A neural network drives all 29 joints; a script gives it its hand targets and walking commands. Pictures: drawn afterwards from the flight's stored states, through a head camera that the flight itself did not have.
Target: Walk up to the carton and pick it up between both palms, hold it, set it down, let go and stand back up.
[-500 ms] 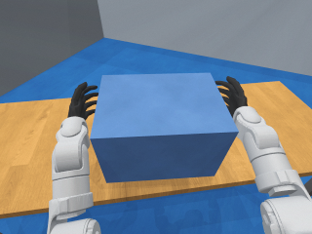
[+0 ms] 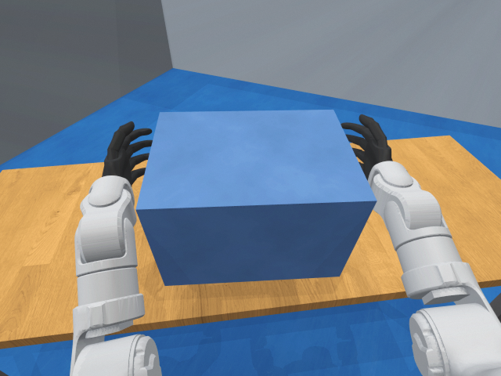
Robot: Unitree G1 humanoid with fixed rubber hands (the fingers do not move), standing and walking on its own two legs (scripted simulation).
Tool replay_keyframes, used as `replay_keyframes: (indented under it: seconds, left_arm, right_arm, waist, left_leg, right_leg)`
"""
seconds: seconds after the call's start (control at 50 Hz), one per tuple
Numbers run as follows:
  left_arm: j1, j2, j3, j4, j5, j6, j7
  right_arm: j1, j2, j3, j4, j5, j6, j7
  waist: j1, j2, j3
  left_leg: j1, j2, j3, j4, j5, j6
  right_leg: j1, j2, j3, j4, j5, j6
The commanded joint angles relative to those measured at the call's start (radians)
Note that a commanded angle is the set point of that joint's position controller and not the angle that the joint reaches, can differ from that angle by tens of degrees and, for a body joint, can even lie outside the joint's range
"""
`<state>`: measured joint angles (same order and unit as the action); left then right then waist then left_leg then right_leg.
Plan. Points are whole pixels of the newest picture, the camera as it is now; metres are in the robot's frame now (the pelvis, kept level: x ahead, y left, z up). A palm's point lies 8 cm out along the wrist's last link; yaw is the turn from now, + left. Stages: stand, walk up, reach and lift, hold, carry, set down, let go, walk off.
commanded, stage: hold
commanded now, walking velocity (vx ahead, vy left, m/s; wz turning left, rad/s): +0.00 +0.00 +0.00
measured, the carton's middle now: (251, 195) +0.37 +0.01 +0.13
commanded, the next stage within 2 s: none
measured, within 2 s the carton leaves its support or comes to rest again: neither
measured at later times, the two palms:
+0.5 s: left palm (123, 174) +0.34 +0.20 +0.20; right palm (381, 163) +0.36 -0.19 +0.19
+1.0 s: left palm (122, 176) +0.34 +0.20 +0.20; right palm (379, 163) +0.36 -0.19 +0.19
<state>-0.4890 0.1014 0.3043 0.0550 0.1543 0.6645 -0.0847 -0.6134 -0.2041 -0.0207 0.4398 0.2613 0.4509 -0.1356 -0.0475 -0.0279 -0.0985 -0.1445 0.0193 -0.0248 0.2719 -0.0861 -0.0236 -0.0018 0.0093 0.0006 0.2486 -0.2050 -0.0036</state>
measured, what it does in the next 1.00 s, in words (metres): stands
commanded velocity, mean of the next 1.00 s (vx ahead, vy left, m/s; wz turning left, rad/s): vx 0.00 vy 0.00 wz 0.00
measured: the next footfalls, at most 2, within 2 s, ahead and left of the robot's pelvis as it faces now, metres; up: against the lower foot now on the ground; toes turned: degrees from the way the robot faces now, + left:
none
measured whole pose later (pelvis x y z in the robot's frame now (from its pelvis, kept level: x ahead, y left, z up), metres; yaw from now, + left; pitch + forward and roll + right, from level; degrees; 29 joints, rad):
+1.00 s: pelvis +0.00 +0.00 +0.00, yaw -1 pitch -3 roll +0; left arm -0.48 0.09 0.31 0.00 0.17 0.72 -0.09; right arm -0.62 -0.22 -0.02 0.42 0.28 0.49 -0.14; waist -0.05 -0.03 -0.09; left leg -0.13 0.02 -0.02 0.28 -0.10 -0.02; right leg 0.02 0.01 0.01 0.25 -0.21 0.00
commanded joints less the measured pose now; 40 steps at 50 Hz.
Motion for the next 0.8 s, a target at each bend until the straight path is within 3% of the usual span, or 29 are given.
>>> replay_keyframes:
  seconds: [0.0, 0.06, 0.08, 0.1, 0.14, 0.16, 0.24, 0.32, 0.34, 0.52, 0.54, 0.56, 0.62, 0.66, 0.72, 0.78]
  left_arm:
    - [-0.618, -0.439, -0.441, -0.160, -0.133, -0.026, -0.142]
    - [-0.597, -0.451, -0.454, -0.129, -0.136, -0.009, -0.141]
    - [-0.601, -0.452, -0.460, -0.141, -0.135, -0.005, -0.138]
    - [-0.624, -0.441, -0.443, -0.128, -0.129, -0.003, -0.139]
    - [-0.654, -0.455, -0.464, -0.152, -0.143, -0.005, -0.135]
    - [-0.644, -0.463, -0.466, -0.172, -0.143, -0.007, -0.132]
    - [-0.651, -0.472, -0.490, -0.190, -0.169, -0.007, -0.123]
    - [-0.641, -0.452, -0.436, -0.121, -0.134, 0.005, -0.129]
    - [-0.656, -0.444, -0.439, -0.125, -0.136, 0.009, -0.130]
    - [-0.638, -0.428, -0.419, -0.117, -0.128, 0.001, -0.129]
    - [-0.660, -0.432, -0.422, -0.157, -0.136, -0.006, -0.130]
    - [-0.658, -0.433, -0.425, -0.137, -0.136, -0.006, -0.132]
    - [-0.660, -0.432, -0.430, -0.136, -0.138, -0.004, -0.136]
    - [-0.627, -0.427, -0.426, -0.130, -0.132, 0.003, -0.143]
    - [-0.665, -0.425, -0.426, -0.135, -0.127, 0.009, -0.153]
    - [-0.650, -0.438, -0.452, -0.190, -0.148, 0.003, -0.149]
  right_arm:
    - [-0.715, 0.536, 0.345, -0.341, 0.119, -0.050, 0.117]
    - [-0.735, 0.515, 0.329, -0.339, 0.122, -0.047, 0.125]
    - [-0.721, 0.504, 0.312, -0.324, 0.119, -0.044, 0.130]
    - [-0.744, 0.511, 0.320, -0.314, 0.118, -0.041, 0.132]
    - [-0.732, 0.507, 0.304, -0.309, 0.114, -0.036, 0.138]
    - [-0.732, 0.507, 0.309, -0.325, 0.124, -0.038, 0.140]
    - [-0.732, 0.508, 0.308, -0.336, 0.124, -0.039, 0.143]
    - [-0.765, 0.502, 0.302, -0.309, 0.119, -0.032, 0.149]
    - [-0.754, 0.501, 0.294, -0.284, 0.117, -0.026, 0.153]
    - [-0.764, 0.524, 0.326, -0.311, 0.129, -0.036, 0.146]
    - [-0.777, 0.546, 0.346, -0.337, 0.138, -0.042, 0.144]
    - [-0.759, 0.534, 0.328, -0.300, 0.127, -0.035, 0.139]
    - [-0.783, 0.535, 0.338, -0.346, 0.126, -0.038, 0.134]
    - [-0.745, 0.535, 0.332, -0.336, 0.124, -0.028, 0.125]
    - [-0.729, 0.525, 0.295, -0.275, 0.112, -0.015, 0.127]
    - [-0.733, 0.520, 0.317, -0.346, 0.128, -0.024, 0.128]
  waist:
    - [0.002, 0.036, -0.287]
    - [0.007, 0.045, -0.275]
    - [-0.006, 0.056, -0.259]
    - [0.006, 0.046, -0.245]
    - [-0.012, 0.058, -0.263]
    - [-0.003, 0.063, -0.294]
    - [-0.019, 0.061, -0.312]
    - [0.006, 0.036, -0.269]
    - [0.008, 0.053, -0.247]
    - [0.019, 0.024, -0.288]
    - [0.027, 0.019, -0.324]
    - [0.008, 0.021, -0.290]
    - [0.012, 0.006, -0.301]
    - [-0.003, 0.009, -0.277]
    - [-0.015, 0.048, -0.219]
    - [-0.012, 0.049, -0.291]
  left_leg:
    - [0.317, -0.064, 0.031, 0.036, 0.231, 0.010]
    - [0.314, -0.055, 0.028, 0.039, 0.220, 0.002]
    - [0.313, -0.054, 0.028, 0.034, 0.214, -0.002]
    - [0.308, -0.055, 0.032, 0.030, 0.195, 0.005]
    - [0.316, -0.048, 0.027, 0.027, 0.191, -0.002]
    - [0.321, -0.048, 0.027, 0.030, 0.207, -0.003]
    - [0.338, -0.048, 0.025, 0.045, 0.239, -0.011]
    - [0.289, -0.046, 0.029, 0.022, 0.150, 0.004]
    - [0.280, -0.047, 0.034, 0.012, 0.129, 0.009]
    - [0.290, -0.063, 0.037, 0.028, 0.182, 0.014]
    - [0.292, -0.063, 0.037, 0.036, 0.193, 0.016]
    - [0.288, -0.063, 0.035, 0.030, 0.183, 0.014]
    - [0.295, -0.064, 0.037, 0.034, 0.189, 0.018]
    - [0.295, -0.066, 0.034, 0.034, 0.194, 0.018]
    - [0.286, -0.061, 0.038, 0.020, 0.166, 0.011]
    - [0.318, -0.058, 0.030, 0.041, 0.251, -0.002]
  right_leg:
    - [-0.106, 0.044, -0.028, -0.035, 0.339, 0.071]
    - [-0.124, 0.053, -0.030, -0.046, 0.260, 0.053]
    - [-0.138, 0.053, -0.035, -0.049, 0.250, 0.054]
    - [-0.145, 0.049, -0.031, -0.051, 0.224, 0.053]
    - [-0.149, 0.051, -0.028, -0.055, 0.202, 0.046]
    - [-0.141, 0.054, -0.029, -0.051, 0.213, 0.045]
    - [-0.146, 0.056, -0.027, -0.049, 0.232, 0.043]
    - [-0.151, 0.053, -0.026, -0.052, 0.168, 0.043]
    - [-0.162, 0.048, -0.025, -0.057, 0.148, 0.044]
    - [-0.109, 0.048, -0.014, -0.042, 0.260, 0.057]
    - [-0.087, 0.047, -0.017, -0.032, 0.296, 0.061]
    - [-0.105, 0.047, -0.017, -0.037, 0.279, 0.062]
    - [-0.101, 0.045, -0.015, -0.033, 0.288, 0.064]
    - [-0.098, 0.041, -0.013, -0.034, 0.329, 0.067]
    - [-0.125, 0.039, -0.014, -0.047, 0.251, 0.059]
    - [-0.104, 0.046, -0.018, -0.038, 0.316, 0.056]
